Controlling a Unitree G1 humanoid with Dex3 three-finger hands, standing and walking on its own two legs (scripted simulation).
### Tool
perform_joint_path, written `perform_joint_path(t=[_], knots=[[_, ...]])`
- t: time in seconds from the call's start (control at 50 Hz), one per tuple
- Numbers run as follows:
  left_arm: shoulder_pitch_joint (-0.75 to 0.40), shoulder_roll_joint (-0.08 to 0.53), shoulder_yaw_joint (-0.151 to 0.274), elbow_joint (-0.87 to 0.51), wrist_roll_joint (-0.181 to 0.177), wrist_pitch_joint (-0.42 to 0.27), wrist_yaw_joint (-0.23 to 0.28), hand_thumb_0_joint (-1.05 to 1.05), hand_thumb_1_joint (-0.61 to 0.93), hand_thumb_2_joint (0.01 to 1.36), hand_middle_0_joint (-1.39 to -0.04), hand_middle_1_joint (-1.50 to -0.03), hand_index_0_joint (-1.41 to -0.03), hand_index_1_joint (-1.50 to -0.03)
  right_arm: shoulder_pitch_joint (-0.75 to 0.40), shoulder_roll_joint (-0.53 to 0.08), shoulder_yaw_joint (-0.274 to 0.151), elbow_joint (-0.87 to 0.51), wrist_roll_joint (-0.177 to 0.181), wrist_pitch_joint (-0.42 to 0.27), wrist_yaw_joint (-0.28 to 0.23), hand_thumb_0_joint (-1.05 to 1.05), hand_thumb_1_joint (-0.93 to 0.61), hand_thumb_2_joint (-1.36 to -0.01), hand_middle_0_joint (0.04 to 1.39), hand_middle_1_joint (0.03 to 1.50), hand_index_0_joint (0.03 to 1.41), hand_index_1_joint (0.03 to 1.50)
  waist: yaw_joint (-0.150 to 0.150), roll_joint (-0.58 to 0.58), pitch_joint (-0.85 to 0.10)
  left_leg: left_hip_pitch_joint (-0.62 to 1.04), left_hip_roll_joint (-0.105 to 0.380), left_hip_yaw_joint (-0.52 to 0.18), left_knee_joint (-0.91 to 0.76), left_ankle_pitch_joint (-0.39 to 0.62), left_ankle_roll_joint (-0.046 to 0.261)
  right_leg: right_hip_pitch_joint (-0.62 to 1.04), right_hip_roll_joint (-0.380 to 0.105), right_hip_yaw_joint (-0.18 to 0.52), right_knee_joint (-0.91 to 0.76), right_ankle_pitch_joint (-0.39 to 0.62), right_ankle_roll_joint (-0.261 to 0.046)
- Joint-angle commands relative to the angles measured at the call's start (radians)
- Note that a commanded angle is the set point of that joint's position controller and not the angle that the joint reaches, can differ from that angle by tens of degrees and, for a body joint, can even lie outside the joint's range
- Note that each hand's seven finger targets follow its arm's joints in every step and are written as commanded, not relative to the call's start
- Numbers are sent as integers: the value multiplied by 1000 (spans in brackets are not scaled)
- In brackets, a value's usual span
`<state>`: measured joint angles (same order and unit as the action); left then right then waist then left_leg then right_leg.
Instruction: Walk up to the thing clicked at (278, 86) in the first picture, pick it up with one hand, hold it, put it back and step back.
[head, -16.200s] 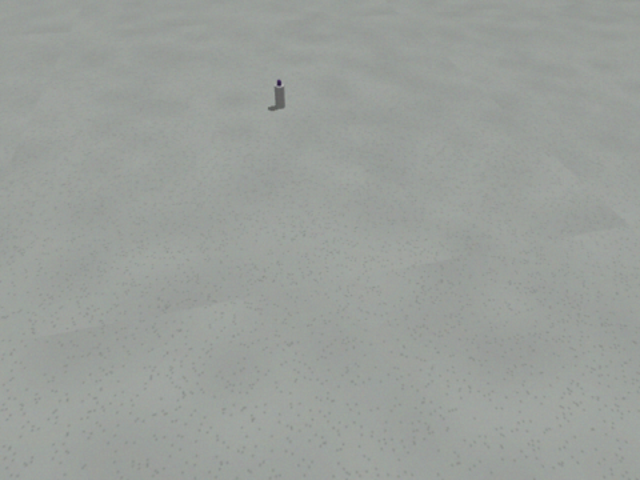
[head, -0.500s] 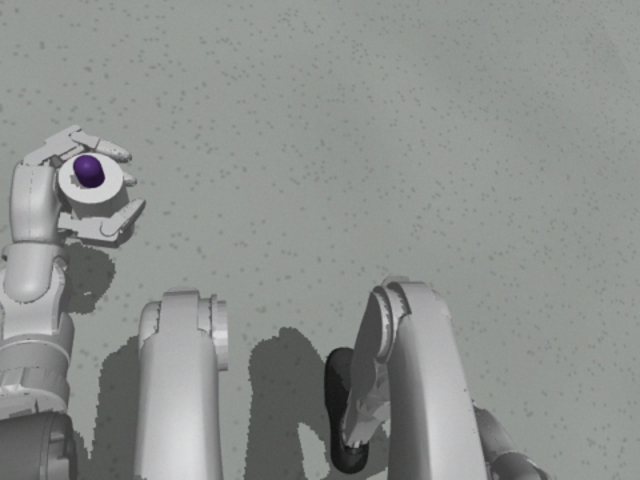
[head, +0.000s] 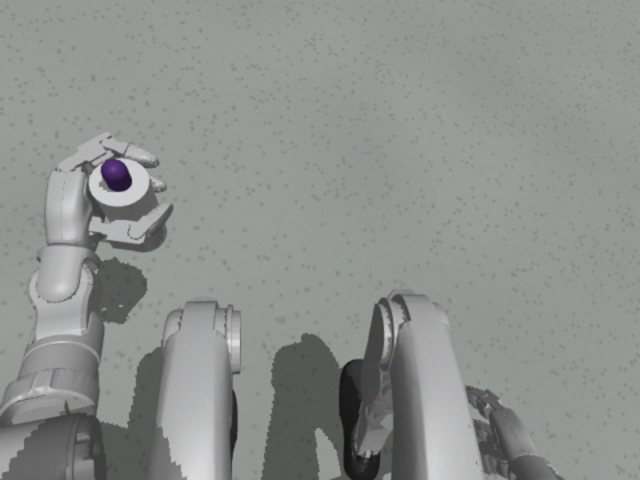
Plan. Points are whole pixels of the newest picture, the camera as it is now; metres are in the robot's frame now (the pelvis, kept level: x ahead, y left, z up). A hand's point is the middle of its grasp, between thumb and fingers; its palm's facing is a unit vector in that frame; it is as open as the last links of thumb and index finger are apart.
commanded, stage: settle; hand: left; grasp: from the side
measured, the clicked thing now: (130, 204) +0.43 +0.22 -0.06
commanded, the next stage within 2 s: lift in 0.30 s
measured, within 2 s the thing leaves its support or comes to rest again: neither
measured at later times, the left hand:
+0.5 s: hand (132, 195) +0.43 +0.20 -0.03, palm faces +0.06 -1.00 -0.05, open 8.0 cm
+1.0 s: hand (103, 178) +0.41 +0.20 +0.06, palm faces +0.04 -1.00 -0.04, open 8.0 cm
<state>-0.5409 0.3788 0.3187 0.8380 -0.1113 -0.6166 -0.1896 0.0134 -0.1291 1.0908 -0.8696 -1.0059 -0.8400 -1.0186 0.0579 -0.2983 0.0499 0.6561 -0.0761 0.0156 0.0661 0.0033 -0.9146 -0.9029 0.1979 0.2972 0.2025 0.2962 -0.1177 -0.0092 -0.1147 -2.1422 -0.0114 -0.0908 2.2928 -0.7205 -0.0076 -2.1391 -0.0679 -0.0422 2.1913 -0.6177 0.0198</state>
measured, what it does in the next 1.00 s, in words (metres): rises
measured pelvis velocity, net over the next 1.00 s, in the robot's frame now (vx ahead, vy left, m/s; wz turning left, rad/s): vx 0.01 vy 0.00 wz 0.03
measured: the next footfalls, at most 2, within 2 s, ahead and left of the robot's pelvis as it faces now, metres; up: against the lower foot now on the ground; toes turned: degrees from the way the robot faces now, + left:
none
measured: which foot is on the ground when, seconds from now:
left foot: down 0.00-1.00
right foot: down 0.00-1.00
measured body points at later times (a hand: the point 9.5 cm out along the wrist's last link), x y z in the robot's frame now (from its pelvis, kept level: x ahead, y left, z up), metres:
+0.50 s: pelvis +0.00 +0.00 +0.01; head +0.20 +0.04 +0.42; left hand +0.42 +0.26 -0.02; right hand +0.13 -0.27 -0.11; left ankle +0.08 +0.12 -0.34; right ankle +0.11 -0.13 -0.34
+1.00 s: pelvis +0.01 +0.00 +0.08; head +0.20 +0.03 +0.49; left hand +0.40 +0.25 +0.07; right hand +0.18 -0.26 -0.04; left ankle +0.08 +0.12 -0.34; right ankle +0.11 -0.13 -0.34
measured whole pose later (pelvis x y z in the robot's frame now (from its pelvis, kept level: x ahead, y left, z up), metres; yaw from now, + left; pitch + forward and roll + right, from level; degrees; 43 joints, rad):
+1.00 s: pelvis +0.01 +0.00 +0.08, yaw +2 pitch +34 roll -3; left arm -0.37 0.30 0.26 0.57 -0.18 -0.47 -0.20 0.01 -0.13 1.09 -0.86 -1.02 -0.83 -1.04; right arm 0.10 -0.27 0.01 0.61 0.00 -0.03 0.01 0.01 -0.92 -0.90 0.20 0.30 0.20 0.30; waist -0.07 0.02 -0.18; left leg -1.91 0.00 -0.05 2.02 -0.70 -0.01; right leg -1.92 -0.07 -0.03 1.95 -0.62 0.02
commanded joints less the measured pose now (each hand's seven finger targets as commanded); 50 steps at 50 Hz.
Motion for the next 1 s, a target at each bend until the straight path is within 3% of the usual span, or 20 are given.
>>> perform_joint_path(t=[0.0, 0.16, 0.2, 0.24, 0.28, 0.34, 0.38, 0.4, 0.42, 0.46, 0.5, 0.62, 0.68, 0.72, 0.74, 0.82, 0.86, 0.9, 0.94, 0.98], knots=[[-304, 189, 52, -230, -21, -97, -1, 0, 372, 1332, -1372, -1445, -1355, -1471, 115, -204, -82, -55, 1, -27, -11, 0, -902, -902, 200, 300, 199, 300, 6, 177, -665, 416, -16, 55, -320, 135, 27, 401, 38, -31, -210, 113, -58], [-324, 160, 37, -183, -22, -98, -7, 0, 395, 1357, -1366, -1447, -1348, -1474, 124, -198, -83, -48, 4, -37, -12, 0, -903, -903, 199, 300, 199, 300, -9, 163, -661, 434, -18, 52, -337, 146, 26, 394, 34, -26, -221, 122, -58], [-361, 200, 61, -239, -24, -109, -3, 0, 376, 1359, -1375, -1448, -1356, -1477, 131, -198, -85, -48, 4, -38, -14, 0, -903, -904, 199, 300, 199, 300, 3, 171, -693, 445, -20, 56, -342, 144, 26, 409, 33, -21, -227, 119, -58], [-308, 151, 44, -174, -29, -104, -7, 0, 397, 1380, -1364, -1449, -1344, -1480, 128, -195, -82, -49, 6, -42, -11, 0, -898, -903, 199, 300, 199, 300, -1, 148, -661, 437, -20, 55, -350, 136, 27, 404, 33, -24, -229, 110, -57], [-369, 202, 71, -233, -27, -116, -2, 0, 377, 1376, -1367, -1450, -1347, -1482, 139, -192, -84, -43, 3, -43, -13, 0, -899, -903, 199, 300, 199, 300, 2, 164, -681, 428, -20, 61, -349, 126, 28, 422, 35, -18, -236, 101, -56], [-374, 188, 58, -209, -27, -113, -7, 0, 370, 1381, -1355, -1445, -1335, -1476, 142, -185, -82, -36, 3, -46, -13, 0, -897, -903, 199, 300, 199, 300, -1, 153, -690, 427, -22, 71, -344, 123, 30, 440, 36, -12, -247, 98, -55], [-366, 157, 41, -176, -31, -108, -9, 0, 380, 1370, -1352, -1433, -1332, -1464, 142, -187, -82, -38, 5, -50, -14, 0, -897, -903, 199, 300, 199, 300, -13, 144, -668, 421, -22, 67, -351, 117, 30, 422, 36, -15, -251, 96, -56], [-372, 183, 63, -190, -33, -111, -6, 0, 394, 1290, -1388, -1455, -1401, -1449, 145, -189, -82, -36, 5, -50, -14, 0, -937, -905, 200, 300, 200, 300, 0, 151, -676, 415, -24, 71, -348, 117, 31, 437, 35, -12, -253, 96, -55], [-344, 198, 74, -198, -31, -112, -5, 0, 340, 1258, -1366, -1457, -1377, -1455, 147, -188, -85, -40, 5, -49, -15, 0, -932, -905, 200, 300, 200, 300, 10, 138, -691, 423, -24, 73, -352, 121, 32, 457, 36, -12, -261, 94, -54], [-304, 150, 39, -167, -35, -106, -21, 0, 330, 1259, -1362, -1454, -1373, -1451, 133, -192, -86, -50, 12, -50, -15, 0, -934, -905, 200, 299, 200, 299, 6, 154, -668, 447, -23, 66, -373, 121, 28, 419, 35, -17, -257, 93, -58], [-338, 205, 72, -249, -46, -108, -28, 0, 337, 1254, -1361, -1448, -1371, -1446, 145, -195, -93, -50, 16, -52, -20, 0, -933, -905, 200, 299, 200, 299, 19, 157, -723, 469, -23, 71, -372, 129, 30, 452, 35, -10, -267, 100, -57], [-252, 158, 52, -262, -78, -74, -52, 0, 368, 1262, -1347, -1437, -1357, -1435, 140, -190, -94, -76, 38, -62, -31, 0, -924, -903, 200, 299, 200, 299, 17, 132, -709, 477, -22, 67, -407, 143, 33, 486, 33, -8, -295, 113, -58], [-297, 202, 61, -425, -80, -64, -43, 0, 346, 1240, -1340, -1427, -1354, -1422, 150, -185, -103, -89, 45, -66, -38, 0, -921, -902, 200, 299, 200, 299, 31, 158, -764, 520, -19, 71, -431, 141, 33, 526, 35, 3, -326, 110, -60], [-287, 172, 43, -442, -91, -45, -38, 0, 348, 1266, -1336, -1433, -1349, -1430, 150, -180, -101, -89, 52, -68, -43, 0, -916, -902, 200, 300, 200, 300, 27, 175, -742, 549, -18, 59, -463, 130, 28, 518, 34, 2, -340, 103, -63], [-216, 127, 30, -397, -95, -27, -37, 0, 367, 1270, -1326, -1428, -1338, -1426, 148, -178, -103, -91, 54, -71, -44, 0, -917, -902, 200, 299, 200, 299, 26, 159, -728, 563, -17, 56, -471, 145, 28, 524, 34, 0, -350, 117, -62], [-173, 133, 20, -474, -90, -5, -28, 0, 377, 1267, -1314, -1422, -1329, -1416, 147, -170, -108, -113, 63, -76, -51, 0, -912, -900, 200, 299, 200, 299, 39, 151, -741, 597, -16, 57, -500, 175, 29, 564, 34, 8, -393, 138, -64], [-181, 114, -14, -542, -90, 14, -26, 0, 403, 1259, -1311, -1415, -1329, -1406, 142, -173, -111, -123, 72, -76, -56, 0, -905, -898, 200, 299, 200, 299, 40, 194, -741, 660, -13, 39, -550, 168, 21, 549, 31, 6, -408, 134, -69], [-132, 134, 21, -567, -100, 38, -14, 0, 435, 1266, -1302, -1411, -1320, -1400, 146, -171, -116, -121, 78, -78, -62, 0, -901, -897, 200, 299, 200, 299, 55, 165, -748, 688, -11, 36, -568, 176, 23, 587, 34, 8, -439, 138, -66], [-92, 82, -3, -537, -112, 60, -6, 0, 444, 1284, -1298, -1420, -1317, -1409, 133, -161, -111, -131, 88, -81, -67, 0, -895, -896, 200, 299, 200, 299, 41, 126, -689, 675, -12, 28, -600, 148, 27, 604, 33, 6, -471, 120, -61], [-72, 100, 12, -591, -113, 71, 6, 0, 426, 1298, -1314, -1437, -1333, -1428, 132, -150, -114, -139, 91, -85, -72, 0, -897, -897, 200, 299, 200, 299, 51, 98, -696, 675, -14, 45, -611, 146, 35, 675, 35, 15, -521, 117, -56]])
